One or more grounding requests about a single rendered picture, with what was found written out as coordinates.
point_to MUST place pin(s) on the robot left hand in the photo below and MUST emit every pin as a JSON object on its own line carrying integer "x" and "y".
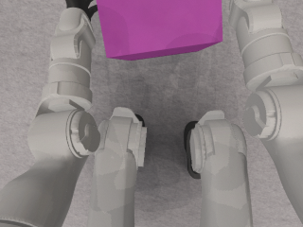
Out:
{"x": 82, "y": 4}

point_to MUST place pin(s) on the left robot shin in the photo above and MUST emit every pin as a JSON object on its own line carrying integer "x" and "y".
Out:
{"x": 103, "y": 127}

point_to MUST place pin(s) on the robot left forearm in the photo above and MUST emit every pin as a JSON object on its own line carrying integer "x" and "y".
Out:
{"x": 69, "y": 70}

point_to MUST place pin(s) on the carton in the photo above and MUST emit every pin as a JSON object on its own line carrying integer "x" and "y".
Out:
{"x": 142, "y": 29}

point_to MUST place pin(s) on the robot right forearm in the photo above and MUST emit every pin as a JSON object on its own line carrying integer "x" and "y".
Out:
{"x": 267, "y": 53}

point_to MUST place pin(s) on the robot right foot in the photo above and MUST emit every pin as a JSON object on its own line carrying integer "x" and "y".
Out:
{"x": 187, "y": 133}

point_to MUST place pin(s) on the robot right upper arm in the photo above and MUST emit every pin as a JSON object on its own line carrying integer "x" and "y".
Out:
{"x": 274, "y": 114}

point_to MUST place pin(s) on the robot left upper arm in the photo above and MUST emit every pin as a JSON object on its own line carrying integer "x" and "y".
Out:
{"x": 61, "y": 143}

